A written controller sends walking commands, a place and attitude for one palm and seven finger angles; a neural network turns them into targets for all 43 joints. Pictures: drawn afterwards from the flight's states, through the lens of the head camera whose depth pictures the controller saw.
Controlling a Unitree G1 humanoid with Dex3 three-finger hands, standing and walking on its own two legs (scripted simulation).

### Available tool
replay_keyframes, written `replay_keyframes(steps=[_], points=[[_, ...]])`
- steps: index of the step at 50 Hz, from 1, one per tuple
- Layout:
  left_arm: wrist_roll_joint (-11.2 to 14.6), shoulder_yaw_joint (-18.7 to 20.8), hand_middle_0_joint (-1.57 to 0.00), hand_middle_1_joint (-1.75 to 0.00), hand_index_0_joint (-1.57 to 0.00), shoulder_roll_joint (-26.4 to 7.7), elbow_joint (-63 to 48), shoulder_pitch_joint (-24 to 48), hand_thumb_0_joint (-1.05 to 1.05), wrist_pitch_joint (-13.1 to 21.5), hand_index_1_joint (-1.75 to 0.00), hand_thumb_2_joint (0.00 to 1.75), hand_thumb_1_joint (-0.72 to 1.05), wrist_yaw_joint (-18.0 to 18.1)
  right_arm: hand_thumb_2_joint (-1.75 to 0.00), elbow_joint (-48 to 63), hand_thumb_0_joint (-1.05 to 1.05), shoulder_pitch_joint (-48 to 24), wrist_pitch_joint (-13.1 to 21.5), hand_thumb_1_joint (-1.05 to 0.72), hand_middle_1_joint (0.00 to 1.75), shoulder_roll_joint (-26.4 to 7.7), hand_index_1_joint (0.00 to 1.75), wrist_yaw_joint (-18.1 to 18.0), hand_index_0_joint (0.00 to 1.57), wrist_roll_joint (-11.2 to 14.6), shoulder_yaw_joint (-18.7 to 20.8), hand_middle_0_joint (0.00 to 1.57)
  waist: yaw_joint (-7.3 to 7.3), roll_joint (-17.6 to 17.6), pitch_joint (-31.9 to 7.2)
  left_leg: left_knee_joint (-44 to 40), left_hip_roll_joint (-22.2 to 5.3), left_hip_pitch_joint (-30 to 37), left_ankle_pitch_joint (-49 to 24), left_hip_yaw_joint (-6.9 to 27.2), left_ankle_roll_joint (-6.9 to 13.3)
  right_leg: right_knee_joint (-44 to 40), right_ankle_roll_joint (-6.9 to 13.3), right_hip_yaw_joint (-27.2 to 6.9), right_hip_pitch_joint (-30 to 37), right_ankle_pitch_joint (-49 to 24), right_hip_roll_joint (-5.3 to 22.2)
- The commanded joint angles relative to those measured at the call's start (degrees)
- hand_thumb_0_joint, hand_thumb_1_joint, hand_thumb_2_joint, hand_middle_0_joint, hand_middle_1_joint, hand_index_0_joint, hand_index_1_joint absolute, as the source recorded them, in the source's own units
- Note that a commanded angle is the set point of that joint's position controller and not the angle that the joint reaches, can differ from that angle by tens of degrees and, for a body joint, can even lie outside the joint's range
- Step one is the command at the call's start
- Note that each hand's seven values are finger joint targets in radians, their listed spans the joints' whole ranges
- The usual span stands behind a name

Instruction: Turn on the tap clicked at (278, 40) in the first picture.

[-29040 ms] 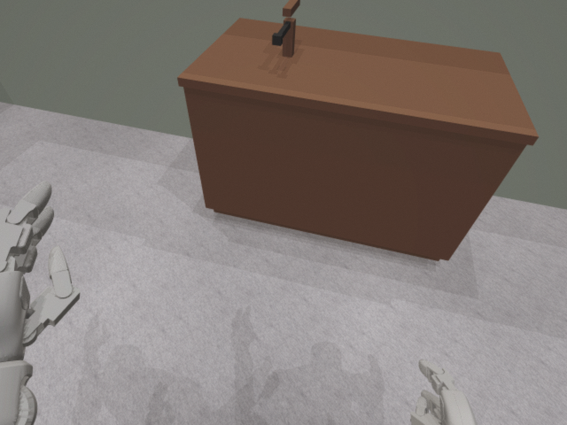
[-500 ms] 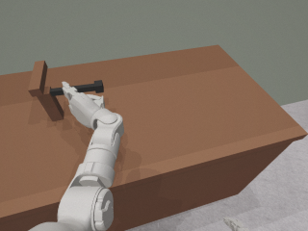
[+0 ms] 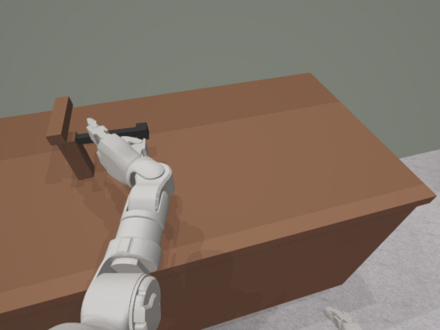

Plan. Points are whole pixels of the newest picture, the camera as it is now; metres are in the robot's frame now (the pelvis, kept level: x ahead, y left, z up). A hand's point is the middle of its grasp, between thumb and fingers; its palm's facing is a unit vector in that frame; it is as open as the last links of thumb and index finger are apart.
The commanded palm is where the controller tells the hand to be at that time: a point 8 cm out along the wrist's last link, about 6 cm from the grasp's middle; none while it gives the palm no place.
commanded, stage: lift the hand up off the lever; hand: left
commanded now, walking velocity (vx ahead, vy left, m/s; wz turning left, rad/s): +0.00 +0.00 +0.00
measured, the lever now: (142, 131) +0.52 +0.21 +0.08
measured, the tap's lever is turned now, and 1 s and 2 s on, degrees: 86 86 86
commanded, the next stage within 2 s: draw the hand back beside the body in 0.92 s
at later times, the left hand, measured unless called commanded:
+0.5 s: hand (137, 140) +0.41 +0.17 +0.15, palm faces +0.78 -0.62 -0.09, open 7.8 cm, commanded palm +0.36 +0.18 +0.15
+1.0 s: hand (141, 135) +0.42 +0.17 +0.16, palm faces +0.77 -0.63 -0.10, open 7.8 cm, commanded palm +0.36 +0.18 +0.16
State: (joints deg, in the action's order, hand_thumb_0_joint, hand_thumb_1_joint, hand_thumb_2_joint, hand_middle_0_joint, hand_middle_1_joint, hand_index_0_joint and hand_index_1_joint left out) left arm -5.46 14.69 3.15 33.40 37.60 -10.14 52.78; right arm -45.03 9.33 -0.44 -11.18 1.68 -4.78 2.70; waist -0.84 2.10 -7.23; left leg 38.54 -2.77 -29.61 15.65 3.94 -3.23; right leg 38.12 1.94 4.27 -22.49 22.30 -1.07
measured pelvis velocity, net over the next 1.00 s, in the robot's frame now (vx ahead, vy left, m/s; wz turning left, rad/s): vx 0.00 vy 0.00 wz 0.00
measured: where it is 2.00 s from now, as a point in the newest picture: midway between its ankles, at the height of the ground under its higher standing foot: outside the picture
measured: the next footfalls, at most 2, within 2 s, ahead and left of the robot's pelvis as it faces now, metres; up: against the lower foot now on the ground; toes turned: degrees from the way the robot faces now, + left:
none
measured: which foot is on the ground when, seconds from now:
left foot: down 0.00-1.00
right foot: down 0.00-1.00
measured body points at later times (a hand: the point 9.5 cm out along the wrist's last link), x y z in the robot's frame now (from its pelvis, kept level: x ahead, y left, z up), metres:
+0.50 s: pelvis +0.00 +0.00 +0.01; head +0.00 -0.01 +0.46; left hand +0.37 +0.20 +0.16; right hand +0.17 -0.22 -0.10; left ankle +0.04 +0.15 -0.72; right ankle -0.03 -0.10 -0.72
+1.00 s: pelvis +0.00 +0.00 +0.01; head +0.00 -0.01 +0.46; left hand +0.37 +0.20 +0.16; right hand +0.17 -0.22 -0.10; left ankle +0.04 +0.15 -0.72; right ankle -0.03 -0.10 -0.72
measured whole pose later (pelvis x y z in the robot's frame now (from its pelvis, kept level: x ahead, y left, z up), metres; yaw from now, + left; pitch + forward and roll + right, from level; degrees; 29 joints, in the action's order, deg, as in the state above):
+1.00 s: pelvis +0.00 +0.00 +0.01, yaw +0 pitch +4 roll +0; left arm -3.7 12.9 3.6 30.1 38.4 -16.4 51.4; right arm -45.9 6.4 -0.2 -10.6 0.6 -3.6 1.8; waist 1.3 1.9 -5.9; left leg 33.0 -2.7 -23.4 13.7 3.2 -3.2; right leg 33.0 1.9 3.8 -16.7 20.3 -1.0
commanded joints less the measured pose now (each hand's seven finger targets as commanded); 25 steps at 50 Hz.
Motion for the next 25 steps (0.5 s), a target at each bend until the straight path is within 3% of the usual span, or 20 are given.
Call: replay_keyframes(steps=[1, 6, 10, 12, 13, 15, 18, 21, 25], points=[[-2.1, -3.7, -0.15, -0.15, -0.15, -5.2, -14.8, 24.0, 0.0, 2.1, -0.15, 0.9, 0.9, -0.1, -0.9, 8.0, 0.0, -6.4, 2.3, -0.9, 0.3, -6.0, 0.3, -0.3, 0.2, 0.4, 1.5, 0.2, 0.18, -4.8, -16.7, -1.3, 1.7, 13.4, -16.3, -4.2, 3.1, -7.5, -0.4, 0.3, 4.4, -22.2, 1.4], [-1.7, -4.8, -0.15, -0.15, -0.15, -4.6, -14.4, 26.5, 0.0, 1.1, -0.15, 0.9, 0.9, -0.5, -0.9, 7.3, 0.0, -7.8, 2.6, -0.9, 0.3, -6.1, 0.3, -0.9, 0.2, 0.8, 1.3, 0.2, -0.44, -5.4, -13.8, -2.5, 1.6, 13.9, -14.0, -4.0, 3.1, -9.1, -0.5, 0.1, 3.1, -18.6, 1.5], [-1.7, -4.9, -0.15, -0.15, -0.15, -4.7, -16.3, 26.3, 0.0, 0.8, -0.15, 0.9, 0.9, -0.5, -0.9, 7.3, 0.0, -8.4, 2.9, -0.9, 0.3, -5.7, 0.3, -0.9, 0.2, 0.8, 1.3, 0.2, 0.47, -3.4, -16.1, -2.8, 1.7, 15.4, -15.8, -3.8, 2.8, -8.7, -0.2, 0.1, 4.0, -19.4, 1.4], [-1.8, -5.1, -0.15, -0.15, -0.15, -4.4, -15.7, 27.4, 0.0, 0.3, -0.15, 0.9, 0.9, -0.4, -0.9, 7.1, 0.0, -8.4, 2.7, -0.9, 0.3, -5.7, 0.3, -0.9, 0.2, 0.8, 1.1, 0.2, 0.2, -4.0, -15.7, -2.9, 1.7, 15.4, -16.0, -3.9, 2.8, -8.7, -0.3, 0.2, 4.1, -20.1, 1.5], [-1.7, -3.4, -0.15, -0.15, -0.15, -6.2, -14.9, 25.2, 0.0, 0.0, -0.15, 0.9, 0.9, -0.5, -0.9, 7.0, 0.0, -8.4, 2.5, -0.9, 0.3, -5.9, 0.3, -1.1, 0.2, 0.8, 1.4, 0.2, 1.0, -4.3, -15.9, -3.4, 1.7, 15.3, -16.0, -3.5, 2.7, -8.9, -0.2, 0.3, 4.9, -19.6, 1.3], [-1.1, -4.3, -0.15, -0.15, -0.15, -4.9, -15.4, 25.6, 0.0, -0.4, -0.15, 0.9, 0.9, -0.6, -0.9, 7.5, 0.0, -8.8, 2.5, -0.9, 0.3, -5.6, 0.3, -1.1, 0.2, 1.0, 1.0, 0.2, 0.79, -4.7, -15.6, -3.3, 1.8, 15.4, -16.2, -4.0, 2.9, -9.1, -0.4, 0.2, 5.2, -20.7, 1.6], [-0.8, -2.1, -0.15, -0.15, -0.15, -7.5, -15.2, 23.6, 0.0, -0.8, -0.15, 0.9, 0.9, -1.1, -0.9, 7.4, 0.0, -9.1, 2.0, -0.9, 0.3, -6.0, 0.3, -1.4, 0.2, 1.1, 1.2, 0.2, 1.52, -5.8, -15.5, -4.0, 1.8, 15.1, -16.2, -3.8, 2.8, -9.6, -0.4, 0.1, 6.6, -20.5, 1.5], [-1.3, -5.0, -0.15, -0.15, -0.15, -4.6, -16.4, 26.5, 0.0, -1.1, -0.15, 0.9, 0.9, -1.0, -0.9, 7.5, 0.0, -9.6, 2.4, -0.9, 0.3, -5.6, 0.3, -1.2, 0.2, 1.1, 0.9, 0.2, 0.69, -4.2, -14.3, -3.9, 1.5, 16.1, -16.2, -4.1, 2.9, -9.9, -0.4, 0.1, 5.0, -20.0, 1.6], [-0.8, -5.8, -0.15, -0.15, -0.15, -3.8, -18.1, 26.9, 0.0, -1.3, -0.15, 0.9, 0.9, -1.2, -0.9, 7.6, 0.0, -9.9, 2.9, -0.9, 0.3, -5.6, 0.3, -1.3, 0.2, 1.2, 0.9, 0.2, 1.06, -4.8, -15.4, -4.3, 1.4, 17.3, -17.4, -3.9, 2.9, -9.8, -0.3, 0.2, 5.7, -20.7, 1.4]])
